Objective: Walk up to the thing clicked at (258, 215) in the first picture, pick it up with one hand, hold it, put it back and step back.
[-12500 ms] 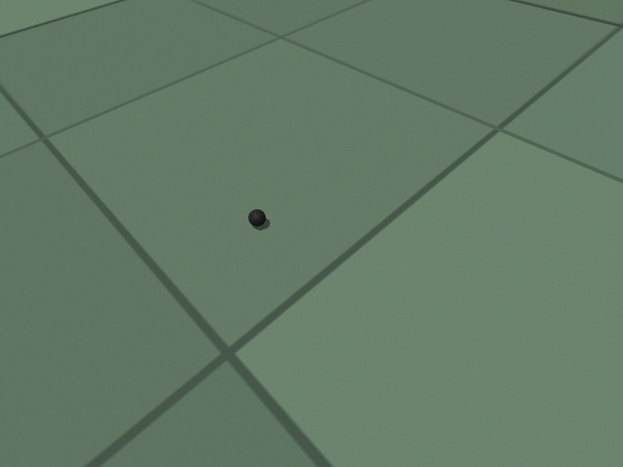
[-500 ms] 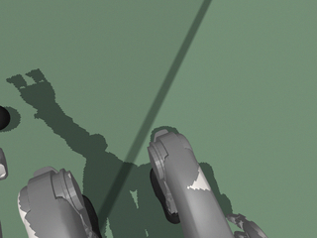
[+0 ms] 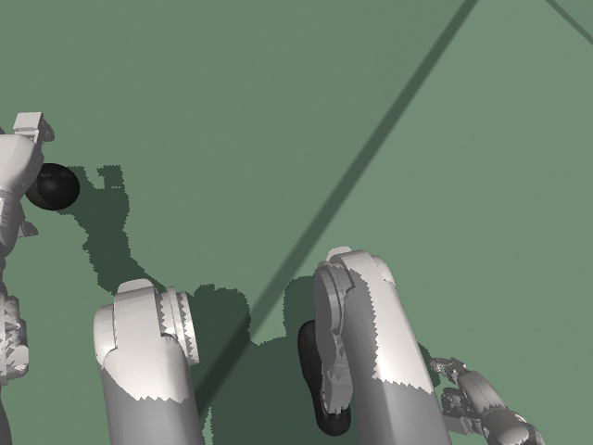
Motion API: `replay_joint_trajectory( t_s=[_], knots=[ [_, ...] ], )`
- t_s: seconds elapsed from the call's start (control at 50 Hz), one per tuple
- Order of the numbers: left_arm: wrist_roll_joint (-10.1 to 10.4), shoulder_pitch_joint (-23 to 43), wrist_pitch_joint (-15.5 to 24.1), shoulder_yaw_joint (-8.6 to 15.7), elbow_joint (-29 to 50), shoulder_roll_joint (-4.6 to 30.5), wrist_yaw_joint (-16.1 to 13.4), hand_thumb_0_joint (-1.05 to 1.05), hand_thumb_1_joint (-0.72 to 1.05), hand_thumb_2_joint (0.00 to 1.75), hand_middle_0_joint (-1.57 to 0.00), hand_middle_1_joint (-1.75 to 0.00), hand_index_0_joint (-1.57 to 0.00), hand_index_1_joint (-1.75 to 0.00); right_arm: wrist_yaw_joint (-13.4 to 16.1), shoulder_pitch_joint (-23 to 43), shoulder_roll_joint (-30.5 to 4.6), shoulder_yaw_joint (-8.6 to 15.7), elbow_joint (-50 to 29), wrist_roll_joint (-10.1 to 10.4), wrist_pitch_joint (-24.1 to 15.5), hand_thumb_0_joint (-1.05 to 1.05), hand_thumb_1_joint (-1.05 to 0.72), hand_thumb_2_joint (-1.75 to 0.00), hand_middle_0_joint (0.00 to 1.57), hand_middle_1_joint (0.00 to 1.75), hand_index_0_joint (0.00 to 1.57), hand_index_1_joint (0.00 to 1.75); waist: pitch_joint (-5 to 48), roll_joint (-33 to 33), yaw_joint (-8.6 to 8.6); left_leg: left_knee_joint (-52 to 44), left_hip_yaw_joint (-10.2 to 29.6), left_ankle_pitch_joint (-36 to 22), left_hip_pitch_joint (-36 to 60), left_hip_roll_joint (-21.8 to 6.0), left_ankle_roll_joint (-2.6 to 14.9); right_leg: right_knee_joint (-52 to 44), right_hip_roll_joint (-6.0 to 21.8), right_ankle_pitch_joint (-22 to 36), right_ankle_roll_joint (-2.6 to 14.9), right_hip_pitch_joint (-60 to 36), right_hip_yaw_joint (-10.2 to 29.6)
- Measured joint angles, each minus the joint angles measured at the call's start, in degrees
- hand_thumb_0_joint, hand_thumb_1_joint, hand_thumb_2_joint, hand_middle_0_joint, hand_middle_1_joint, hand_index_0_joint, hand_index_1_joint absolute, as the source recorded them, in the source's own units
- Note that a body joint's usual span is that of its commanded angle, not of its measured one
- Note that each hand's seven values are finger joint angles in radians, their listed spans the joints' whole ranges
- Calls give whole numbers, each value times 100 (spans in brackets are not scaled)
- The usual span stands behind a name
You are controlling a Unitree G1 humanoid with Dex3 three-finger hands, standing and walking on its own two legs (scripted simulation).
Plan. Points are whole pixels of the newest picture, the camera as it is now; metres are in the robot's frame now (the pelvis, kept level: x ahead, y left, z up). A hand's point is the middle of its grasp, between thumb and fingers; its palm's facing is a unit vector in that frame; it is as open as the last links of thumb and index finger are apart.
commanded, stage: rest palm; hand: left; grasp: from above
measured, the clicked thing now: (52, 186) +0.50 +0.32 -0.28
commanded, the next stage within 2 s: close in 1.50 s
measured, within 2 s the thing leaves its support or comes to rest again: neither
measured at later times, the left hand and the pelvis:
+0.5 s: hand (46, 180) +0.49 +0.31 -0.22, palm faces -0.53 -0.14 -0.84, open 13.9 cm; pelvis +0.01 +0.00 +0.00, yaw -3 degrees
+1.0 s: hand (50, 184) +0.48 +0.31 -0.24, palm faces -0.45 -0.11 -0.89, open 13.7 cm; pelvis +0.01 +0.00 -0.01, yaw -5 degrees
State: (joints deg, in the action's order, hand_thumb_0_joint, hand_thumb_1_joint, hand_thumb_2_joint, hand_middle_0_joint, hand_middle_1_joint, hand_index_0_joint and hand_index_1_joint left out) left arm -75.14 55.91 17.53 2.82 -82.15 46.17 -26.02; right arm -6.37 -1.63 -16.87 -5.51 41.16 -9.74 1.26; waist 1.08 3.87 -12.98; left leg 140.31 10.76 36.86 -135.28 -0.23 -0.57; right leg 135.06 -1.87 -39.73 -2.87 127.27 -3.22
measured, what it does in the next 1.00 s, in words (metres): stands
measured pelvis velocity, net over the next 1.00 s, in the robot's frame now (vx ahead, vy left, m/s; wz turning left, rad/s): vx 0.01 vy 0.00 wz -0.08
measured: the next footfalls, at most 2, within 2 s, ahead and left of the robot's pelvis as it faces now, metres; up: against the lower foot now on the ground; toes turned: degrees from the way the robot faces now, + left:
none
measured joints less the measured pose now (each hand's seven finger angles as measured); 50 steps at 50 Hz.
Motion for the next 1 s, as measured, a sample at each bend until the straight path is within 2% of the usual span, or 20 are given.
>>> replay_joint_trajectory(
  t_s=[0.06,0.12,0.16,0.22,0.28,0.34,0.42,0.52,0.62,0.72,0.84,1.0],
  knots=[
    [-135,558,-384,-120,-640,85,-195,0,-47,98,-9,-110,-11,-108,43,130,64,-124,-16,-1,-123,0,-91,-90,20,30,20,30,103,-44,-191,-16,-25,-49,-119,-12,42,-21,-10,50,3,115,17],
    [-82,1108,-761,-194,-1099,224,-235,0,-46,97,-9,-110,-11,-108,66,118,108,-275,-70,-14,-226,0,-91,-90,20,30,20,30,81,-93,-361,-30,-47,-73,-201,-39,83,-51,-34,92,-34,198,36],
    [23,1417,-976,-233,-1318,347,-152,0,-45,96,-9,-110,-11,-107,70,42,127,-373,-115,-12,-277,0,-91,-90,20,30,20,30,15,-121,-473,-33,-56,-67,-232,-65,109,-71,-56,108,-65,234,46],
    [178,1672,-1184,-250,-1451,554,139,0,-45,94,-8,-110,-11,-107,75,-163,122,-506,-185,17,-313,0,-90,-90,20,30,20,30,-117,-173,-632,-17,-50,-27,-270,-101,139,-88,-88,102,-88,274,42],
    [332,1572,-1254,-207,-1313,685,521,0,-44,92,-8,-110,-11,-107,76,-422,94,-604,-235,51,-243,0,-90,-90,20,30,21,30,-284,-217,-727,10,-27,51,-262,-130,147,-98,-114,64,-117,265,27],
    [445,1227,-1173,-55,-1055,739,817,1,-44,91,-8,-110,-11,-106,71,-672,61,-705,-301,65,-111,0,-90,-90,20,30,21,30,-470,-231,-758,10,4,134,-200,-143,134,-125,-122,12,-157,203,4],
    [534,737,-898,211,-658,812,971,1,-45,91,-8,-109,-11,-106,35,-915,36,-845,-408,61,10,0,-90,-90,20,30,21,30,-679,-139,-732,-4,82,208,-98,-141,73,-161,-123,-23,-183,113,-59],
    [416,408,-421,549,-349,998,746,1,-48,92,-8,-106,-10,-103,-39,-974,-21,-922,-461,-12,-26,0,-90,-90,20,30,21,30,-841,60,-658,65,253,228,-50,-91,-36,-129,-111,-30,-140,50,-199],
    [158,416,-136,532,-475,1196,376,1,-50,95,-8,-102,-9,-101,-114,-769,-109,-871,-418,-165,-139,0,-90,-90,20,30,21,30,-830,202,-608,209,366,235,-78,-73,-82,-29,-138,-12,-147,71,-275],
    [25,579,-158,386,-838,1268,61,0,-50,99,-9,-101,-9,-101,-163,-492,-146,-815,-417,-297,-325,0,-90,-90,20,30,21,30,-784,225,-607,317,395,240,-107,-81,-58,40,-170,1,-151,83,-288],
    [-7,730,-293,220,-1197,1228,-104,0,-46,101,-10,-104,-10,-103,-215,-307,-83,-864,-487,-348,-543,0,-90,-90,20,30,20,30,-773,233,-650,353,393,253,-105,-105,-29,50,-195,12,-142,78,-286],
    [10,705,-420,312,-1332,1186,-337,0,-45,98,-9,-106,-10,-104,-296,-340,8,-1027,-514,-363,-762,0,-90,-90,20,30,20,30,-816,313,-741,387,447,281,-82,-130,-44,47,-230,35,-168,69,-322]
  ],
)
